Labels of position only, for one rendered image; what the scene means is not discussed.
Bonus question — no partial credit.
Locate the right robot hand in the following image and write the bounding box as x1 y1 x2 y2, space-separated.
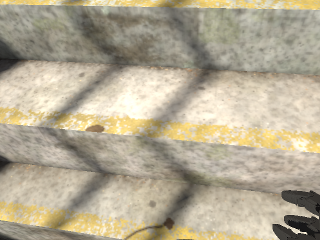
272 190 320 240

